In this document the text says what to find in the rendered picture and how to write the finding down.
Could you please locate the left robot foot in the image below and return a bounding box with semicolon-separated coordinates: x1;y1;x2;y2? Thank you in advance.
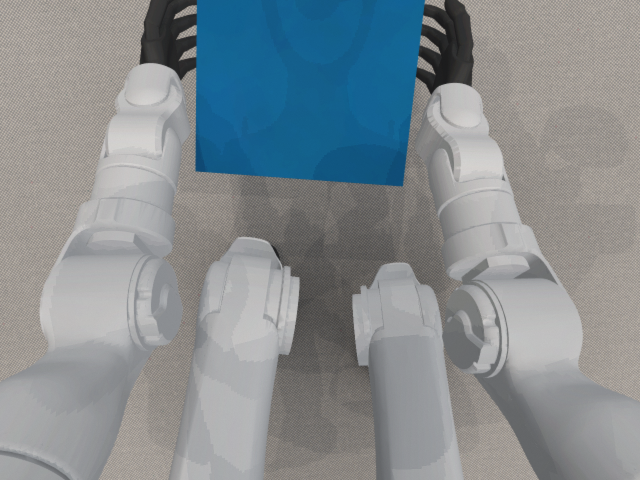
270;244;280;260

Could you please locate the right robot upper arm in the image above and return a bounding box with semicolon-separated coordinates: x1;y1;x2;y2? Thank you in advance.
442;278;640;480

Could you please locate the right robot hand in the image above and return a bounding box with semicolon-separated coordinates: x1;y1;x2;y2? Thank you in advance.
416;0;474;95

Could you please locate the left robot thigh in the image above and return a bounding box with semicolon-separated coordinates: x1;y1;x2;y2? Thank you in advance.
168;254;299;480

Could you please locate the left robot hand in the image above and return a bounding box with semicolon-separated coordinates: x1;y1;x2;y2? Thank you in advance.
139;0;197;80

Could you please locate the left robot upper arm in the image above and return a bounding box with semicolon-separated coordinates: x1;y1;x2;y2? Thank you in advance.
0;253;183;480

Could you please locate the carton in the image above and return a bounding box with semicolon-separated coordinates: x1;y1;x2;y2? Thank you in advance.
195;0;425;186

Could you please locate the robot left forearm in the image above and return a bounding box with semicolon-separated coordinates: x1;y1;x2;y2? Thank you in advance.
40;63;191;340

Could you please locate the robot right forearm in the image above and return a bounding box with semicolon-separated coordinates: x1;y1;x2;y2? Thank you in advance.
415;83;583;348

